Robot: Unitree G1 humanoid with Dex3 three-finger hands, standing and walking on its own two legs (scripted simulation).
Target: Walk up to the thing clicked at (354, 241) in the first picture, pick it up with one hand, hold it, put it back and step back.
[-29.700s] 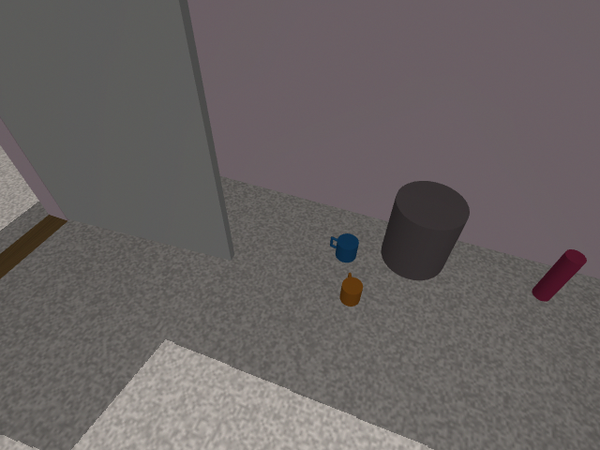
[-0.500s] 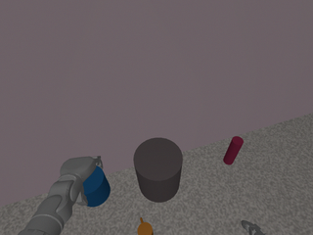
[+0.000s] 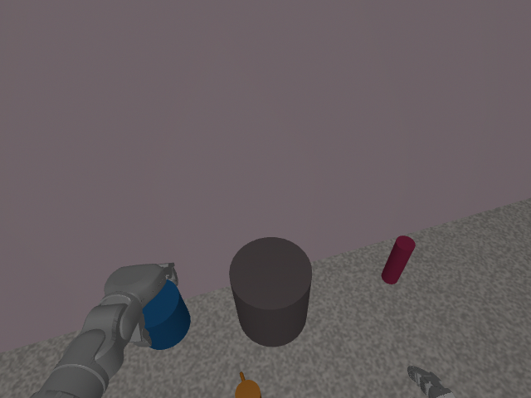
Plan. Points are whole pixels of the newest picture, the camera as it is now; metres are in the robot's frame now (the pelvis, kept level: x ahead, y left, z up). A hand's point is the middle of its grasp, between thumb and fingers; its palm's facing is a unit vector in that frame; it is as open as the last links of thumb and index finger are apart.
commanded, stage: hold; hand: left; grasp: from above
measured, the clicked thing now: (150, 315) +0.30 +0.23 -0.07
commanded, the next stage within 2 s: crouch in 0.50 s
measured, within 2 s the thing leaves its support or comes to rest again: neither
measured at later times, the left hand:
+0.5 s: hand (143, 304) +0.30 +0.23 -0.03, palm faces -0.43 -0.07 -0.90, open 11.7 cm
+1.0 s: hand (151, 327) +0.29 +0.24 -0.12, palm faces -0.48 -0.01 -0.88, open 11.8 cm
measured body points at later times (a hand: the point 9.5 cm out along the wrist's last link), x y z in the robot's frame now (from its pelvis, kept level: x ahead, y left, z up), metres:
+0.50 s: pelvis +0.01 +0.00 +0.00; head +0.02 -0.02 +0.45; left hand +0.32 +0.23 +0.02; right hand +0.15 -0.25 -0.12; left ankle +0.02 +0.13 -0.73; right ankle +0.02 -0.14 -0.73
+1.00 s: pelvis +0.00 +0.00 -0.02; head +0.06 +0.01 +0.42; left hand +0.32 +0.23 -0.07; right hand +0.13 -0.26 -0.14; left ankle +0.02 +0.13 -0.73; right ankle +0.02 -0.14 -0.73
